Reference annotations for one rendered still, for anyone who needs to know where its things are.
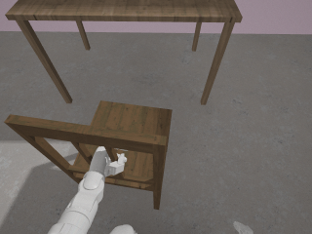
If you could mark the table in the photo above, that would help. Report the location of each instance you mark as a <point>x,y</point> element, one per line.
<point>126,10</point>

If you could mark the robot left hand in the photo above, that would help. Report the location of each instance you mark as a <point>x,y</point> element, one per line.
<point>102,162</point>

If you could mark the chair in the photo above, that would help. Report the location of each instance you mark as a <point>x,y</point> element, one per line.
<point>141,130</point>

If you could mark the robot right hand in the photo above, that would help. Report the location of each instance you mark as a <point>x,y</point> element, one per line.
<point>241,228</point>

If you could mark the left robot forearm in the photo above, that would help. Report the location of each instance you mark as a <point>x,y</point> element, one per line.
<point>78,216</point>

